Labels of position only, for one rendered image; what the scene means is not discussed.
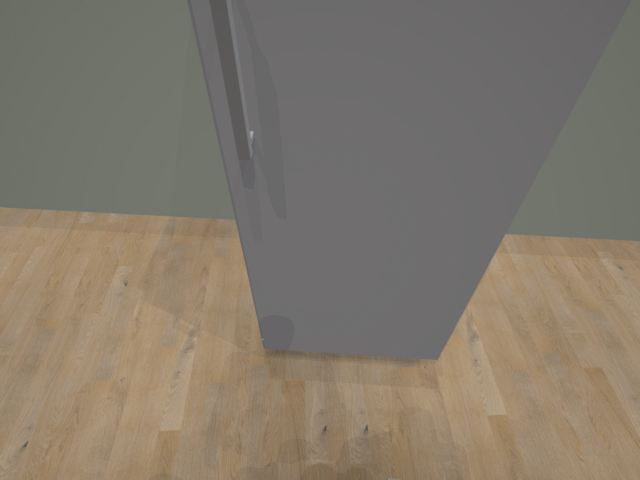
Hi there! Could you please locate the handle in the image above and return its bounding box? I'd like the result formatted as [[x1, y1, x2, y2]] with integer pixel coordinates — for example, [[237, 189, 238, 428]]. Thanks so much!
[[209, 0, 254, 160]]

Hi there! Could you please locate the fridge door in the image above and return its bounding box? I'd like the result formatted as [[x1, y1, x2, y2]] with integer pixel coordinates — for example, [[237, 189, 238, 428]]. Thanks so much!
[[191, 0, 631, 360]]

